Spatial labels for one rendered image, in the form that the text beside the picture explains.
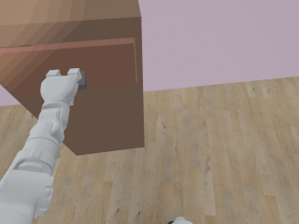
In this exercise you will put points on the cabinet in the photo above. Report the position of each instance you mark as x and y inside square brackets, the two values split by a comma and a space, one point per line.
[99, 120]

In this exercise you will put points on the robot left upper arm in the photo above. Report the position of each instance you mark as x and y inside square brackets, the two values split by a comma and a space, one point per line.
[25, 196]

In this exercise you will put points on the handle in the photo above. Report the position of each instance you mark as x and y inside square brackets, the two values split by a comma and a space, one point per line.
[82, 84]

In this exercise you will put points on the robot right shin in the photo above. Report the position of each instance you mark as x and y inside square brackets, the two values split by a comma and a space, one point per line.
[179, 218]

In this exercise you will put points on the drawer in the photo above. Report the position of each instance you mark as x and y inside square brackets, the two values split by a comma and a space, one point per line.
[108, 63]

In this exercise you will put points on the left robot forearm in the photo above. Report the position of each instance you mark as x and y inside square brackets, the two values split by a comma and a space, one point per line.
[40, 149]

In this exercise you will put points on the left robot hand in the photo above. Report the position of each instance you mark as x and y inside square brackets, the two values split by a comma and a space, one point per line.
[60, 88]

